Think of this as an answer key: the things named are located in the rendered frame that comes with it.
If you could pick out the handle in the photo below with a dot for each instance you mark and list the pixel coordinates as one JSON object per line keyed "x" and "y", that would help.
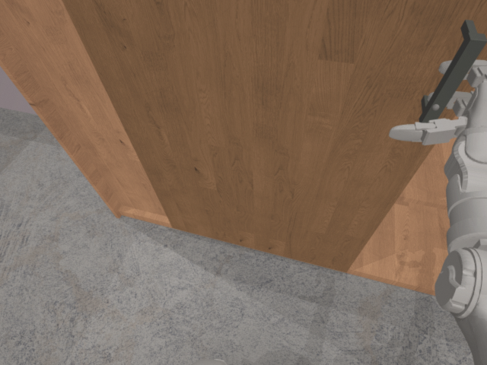
{"x": 466, "y": 55}

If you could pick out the wardrobe door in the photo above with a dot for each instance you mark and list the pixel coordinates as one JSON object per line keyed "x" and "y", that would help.
{"x": 265, "y": 123}
{"x": 43, "y": 35}

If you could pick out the robot right forearm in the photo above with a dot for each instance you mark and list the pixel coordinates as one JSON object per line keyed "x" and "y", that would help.
{"x": 466, "y": 192}

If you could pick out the robot right upper arm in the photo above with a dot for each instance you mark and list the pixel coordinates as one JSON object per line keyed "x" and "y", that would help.
{"x": 461, "y": 288}

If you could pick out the right robot hand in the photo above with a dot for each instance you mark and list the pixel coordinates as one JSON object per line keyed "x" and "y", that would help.
{"x": 471, "y": 108}

